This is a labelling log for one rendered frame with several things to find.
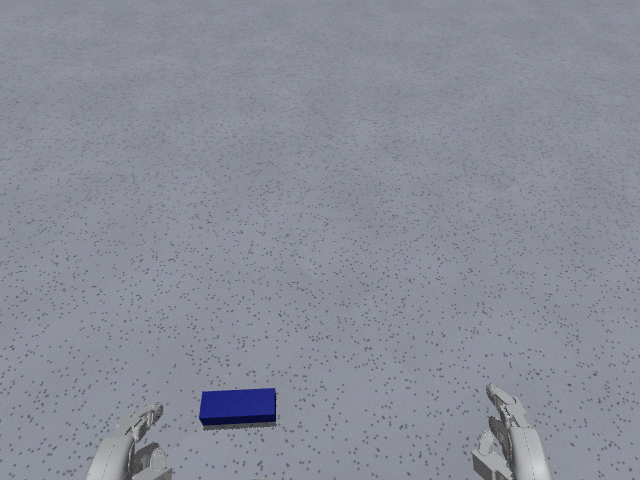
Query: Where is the left robot hand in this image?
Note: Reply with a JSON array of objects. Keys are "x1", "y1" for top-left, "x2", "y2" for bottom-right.
[{"x1": 84, "y1": 402, "x2": 172, "y2": 480}]

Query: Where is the right robot hand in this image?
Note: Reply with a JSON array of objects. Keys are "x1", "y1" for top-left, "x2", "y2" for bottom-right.
[{"x1": 472, "y1": 383, "x2": 553, "y2": 480}]

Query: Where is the carton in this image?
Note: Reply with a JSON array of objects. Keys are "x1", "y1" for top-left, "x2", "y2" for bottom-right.
[{"x1": 199, "y1": 388, "x2": 276, "y2": 426}]

